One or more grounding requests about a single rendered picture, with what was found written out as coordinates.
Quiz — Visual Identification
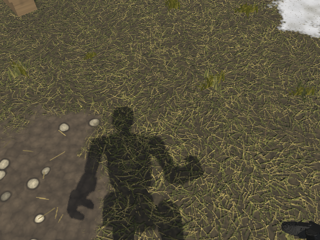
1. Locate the robot right hand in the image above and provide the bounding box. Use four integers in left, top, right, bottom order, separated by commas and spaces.
281, 221, 320, 240

